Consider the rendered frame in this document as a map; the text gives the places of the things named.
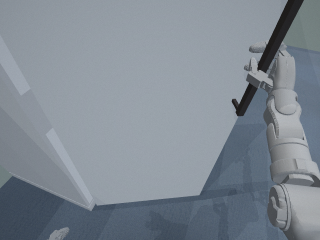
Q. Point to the right robot forearm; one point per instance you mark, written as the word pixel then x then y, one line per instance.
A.
pixel 291 162

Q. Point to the handle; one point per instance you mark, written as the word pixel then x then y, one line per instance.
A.
pixel 289 13

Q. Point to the robot right upper arm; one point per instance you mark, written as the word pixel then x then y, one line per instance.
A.
pixel 295 209

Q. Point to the robot right hand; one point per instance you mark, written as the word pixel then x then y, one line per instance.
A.
pixel 282 72

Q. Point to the robot left hand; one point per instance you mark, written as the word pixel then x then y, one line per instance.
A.
pixel 59 234

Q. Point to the fridge door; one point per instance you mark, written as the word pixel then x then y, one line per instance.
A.
pixel 139 92

